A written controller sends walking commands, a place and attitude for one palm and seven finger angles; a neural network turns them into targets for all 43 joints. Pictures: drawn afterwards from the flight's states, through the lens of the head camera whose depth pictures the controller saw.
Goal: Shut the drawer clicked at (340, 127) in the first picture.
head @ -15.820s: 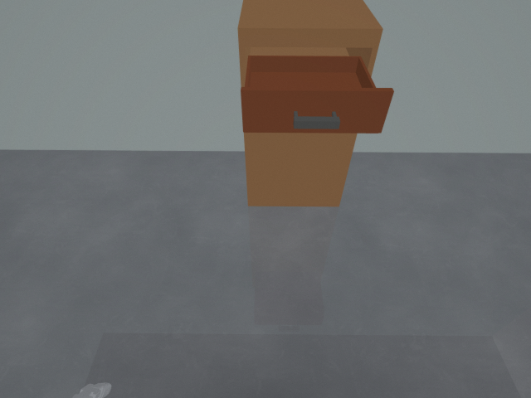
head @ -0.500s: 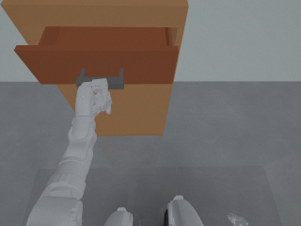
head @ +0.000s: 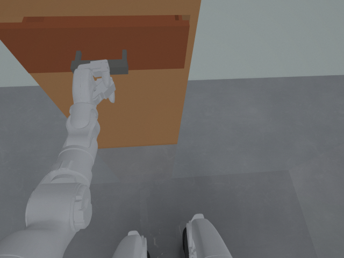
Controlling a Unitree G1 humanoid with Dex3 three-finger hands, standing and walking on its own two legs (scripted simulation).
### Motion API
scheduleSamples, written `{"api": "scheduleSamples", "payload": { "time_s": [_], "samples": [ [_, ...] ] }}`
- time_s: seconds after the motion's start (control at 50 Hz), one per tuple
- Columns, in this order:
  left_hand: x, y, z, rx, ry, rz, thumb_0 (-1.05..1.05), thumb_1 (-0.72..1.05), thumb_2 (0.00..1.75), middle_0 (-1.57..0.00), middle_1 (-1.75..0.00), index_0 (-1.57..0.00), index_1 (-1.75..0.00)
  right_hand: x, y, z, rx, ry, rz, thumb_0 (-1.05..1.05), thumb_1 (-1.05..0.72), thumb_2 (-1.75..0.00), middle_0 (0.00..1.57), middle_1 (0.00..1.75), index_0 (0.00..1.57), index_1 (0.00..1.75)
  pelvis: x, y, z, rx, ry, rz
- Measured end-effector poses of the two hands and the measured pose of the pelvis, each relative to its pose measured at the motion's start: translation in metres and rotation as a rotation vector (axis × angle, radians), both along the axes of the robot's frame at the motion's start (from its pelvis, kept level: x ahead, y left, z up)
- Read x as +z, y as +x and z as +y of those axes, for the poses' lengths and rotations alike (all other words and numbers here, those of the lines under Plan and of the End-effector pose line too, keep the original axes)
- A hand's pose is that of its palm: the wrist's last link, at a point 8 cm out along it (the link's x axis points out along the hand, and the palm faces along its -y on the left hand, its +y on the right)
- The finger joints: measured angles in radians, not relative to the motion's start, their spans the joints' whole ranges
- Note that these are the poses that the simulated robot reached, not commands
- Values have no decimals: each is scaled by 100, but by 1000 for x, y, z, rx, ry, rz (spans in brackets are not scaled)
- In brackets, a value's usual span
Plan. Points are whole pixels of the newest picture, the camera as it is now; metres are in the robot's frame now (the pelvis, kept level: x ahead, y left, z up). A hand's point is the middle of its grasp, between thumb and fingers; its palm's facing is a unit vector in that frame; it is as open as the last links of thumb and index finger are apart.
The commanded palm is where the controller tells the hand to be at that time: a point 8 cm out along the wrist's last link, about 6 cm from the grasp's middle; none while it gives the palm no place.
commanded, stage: push the drawer shut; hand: left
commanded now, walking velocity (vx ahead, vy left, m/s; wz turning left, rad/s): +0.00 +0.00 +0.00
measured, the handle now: (101, 60) +0.58 +0.13 +0.05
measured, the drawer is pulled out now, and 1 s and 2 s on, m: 0.03 0.00 0.00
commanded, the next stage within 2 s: pull the fist back off the drawer in 0.62 s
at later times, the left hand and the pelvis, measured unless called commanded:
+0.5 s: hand (111, 74) +0.53 +0.10 +0.05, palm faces -0.02 -1.00 -0.04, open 2.8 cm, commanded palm +0.53 +0.15 +0.05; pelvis -0.01 +0.01 -0.01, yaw +0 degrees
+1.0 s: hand (113, 73) +0.53 +0.10 +0.06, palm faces -0.01 -1.00 -0.06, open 3.0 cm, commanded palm +0.51 +0.14 +0.05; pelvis -0.03 +0.01 -0.02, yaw +0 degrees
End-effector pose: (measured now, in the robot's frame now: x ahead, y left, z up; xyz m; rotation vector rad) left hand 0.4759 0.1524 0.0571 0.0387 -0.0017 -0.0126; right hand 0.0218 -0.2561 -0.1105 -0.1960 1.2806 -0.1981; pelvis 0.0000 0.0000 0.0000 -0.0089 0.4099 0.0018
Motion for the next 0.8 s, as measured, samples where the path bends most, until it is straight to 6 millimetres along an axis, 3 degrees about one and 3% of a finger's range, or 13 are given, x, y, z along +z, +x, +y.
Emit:
{"api": "scheduleSamples", "payload": {
  "time_s": [0.38,0.8],
  "samples": [
    [1,34,3,-2,-1,0,-3,86,95,-140,-160,-140,-160,1,-33,8,-24,-14,101,0,-91,-90,20,30,20,30,-6,-3,6,3,-16,36],
    [1,37,2,1,22,10,-5,78,110,-140,-160,-140,-160,1,-68,9,1,-52,145,0,-91,-90,20,30,20,30,-17,-27,7,36,-38,59]
  ]
}}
